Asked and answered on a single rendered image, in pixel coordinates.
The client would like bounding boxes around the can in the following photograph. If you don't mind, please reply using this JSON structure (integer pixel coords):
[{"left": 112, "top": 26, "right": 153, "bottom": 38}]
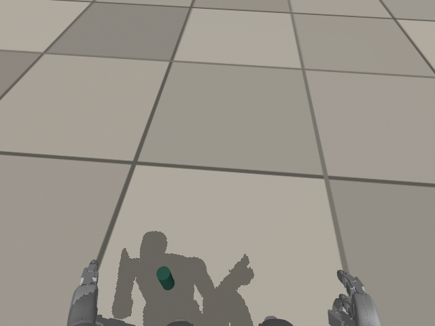
[{"left": 156, "top": 266, "right": 175, "bottom": 290}]

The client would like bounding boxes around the right robot hand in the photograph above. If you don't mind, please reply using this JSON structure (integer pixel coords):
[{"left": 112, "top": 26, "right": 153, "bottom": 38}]
[{"left": 328, "top": 270, "right": 382, "bottom": 326}]

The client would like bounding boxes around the left robot hand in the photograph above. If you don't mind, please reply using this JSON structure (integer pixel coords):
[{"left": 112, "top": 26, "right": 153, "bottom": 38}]
[{"left": 67, "top": 259, "right": 136, "bottom": 326}]

